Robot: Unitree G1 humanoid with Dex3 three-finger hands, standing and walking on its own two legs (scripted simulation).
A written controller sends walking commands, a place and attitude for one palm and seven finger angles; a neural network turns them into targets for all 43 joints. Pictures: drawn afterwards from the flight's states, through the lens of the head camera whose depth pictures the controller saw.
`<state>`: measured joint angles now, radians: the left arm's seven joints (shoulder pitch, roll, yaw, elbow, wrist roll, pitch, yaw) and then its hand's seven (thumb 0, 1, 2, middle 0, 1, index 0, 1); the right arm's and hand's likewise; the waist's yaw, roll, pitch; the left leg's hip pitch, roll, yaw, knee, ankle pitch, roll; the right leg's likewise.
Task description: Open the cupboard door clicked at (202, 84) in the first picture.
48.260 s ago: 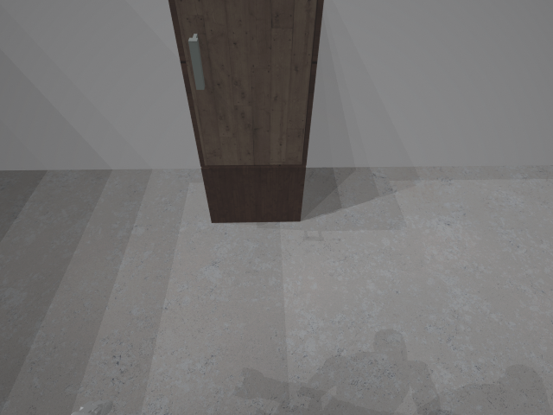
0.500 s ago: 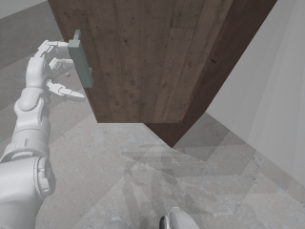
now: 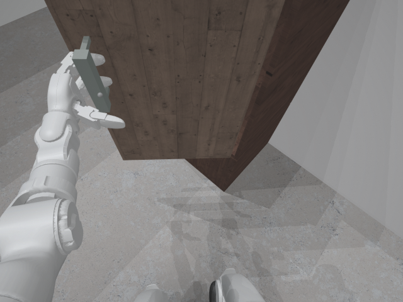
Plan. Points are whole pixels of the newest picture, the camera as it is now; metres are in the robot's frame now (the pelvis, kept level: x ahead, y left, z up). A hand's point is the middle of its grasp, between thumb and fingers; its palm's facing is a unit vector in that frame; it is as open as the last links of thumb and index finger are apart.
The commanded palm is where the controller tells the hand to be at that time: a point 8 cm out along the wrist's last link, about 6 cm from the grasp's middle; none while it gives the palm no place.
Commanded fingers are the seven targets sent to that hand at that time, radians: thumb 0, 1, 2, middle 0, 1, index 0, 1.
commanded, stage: slide the fingers in behind the handle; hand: left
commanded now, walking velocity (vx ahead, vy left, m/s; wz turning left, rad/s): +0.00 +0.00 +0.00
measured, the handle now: (95, 76) +0.55 +0.17 +0.09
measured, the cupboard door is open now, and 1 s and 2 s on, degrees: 45 45 56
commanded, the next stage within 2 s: close the thumb around the handle in 0.68 s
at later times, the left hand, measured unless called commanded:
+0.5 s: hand (104, 96) +0.49 +0.15 +0.09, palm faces -0.02 -1.00 -0.02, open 14.0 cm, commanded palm +0.47 +0.20 +0.09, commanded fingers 0.00 -0.50 0.30 -0.30 -1.20 -0.30 -1.20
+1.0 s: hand (104, 97) +0.49 +0.15 +0.09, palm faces -0.02 -1.00 -0.01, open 12.7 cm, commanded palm +0.47 +0.20 +0.09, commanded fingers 0.00 0.17 0.59 -0.35 -1.27 -0.35 -1.27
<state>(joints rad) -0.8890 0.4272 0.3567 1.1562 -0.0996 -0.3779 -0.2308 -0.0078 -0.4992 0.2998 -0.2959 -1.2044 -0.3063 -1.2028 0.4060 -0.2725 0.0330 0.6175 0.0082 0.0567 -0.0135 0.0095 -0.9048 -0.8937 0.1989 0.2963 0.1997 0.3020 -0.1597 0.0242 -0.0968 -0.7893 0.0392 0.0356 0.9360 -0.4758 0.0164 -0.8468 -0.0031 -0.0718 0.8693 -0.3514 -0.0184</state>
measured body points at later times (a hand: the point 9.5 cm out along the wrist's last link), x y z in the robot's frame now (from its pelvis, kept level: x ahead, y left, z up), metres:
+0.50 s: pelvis +0.00 +0.00 +0.00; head +0.10 +0.01 +0.44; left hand +0.49 +0.20 +0.09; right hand +0.02 -0.26 -0.12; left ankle -0.02 +0.11 -0.69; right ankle +0.03 -0.11 -0.69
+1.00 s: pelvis +0.00 +0.01 +0.00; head +0.10 +0.01 +0.44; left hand +0.49 +0.20 +0.09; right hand +0.02 -0.25 -0.12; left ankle -0.02 +0.11 -0.69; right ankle +0.03 -0.11 -0.69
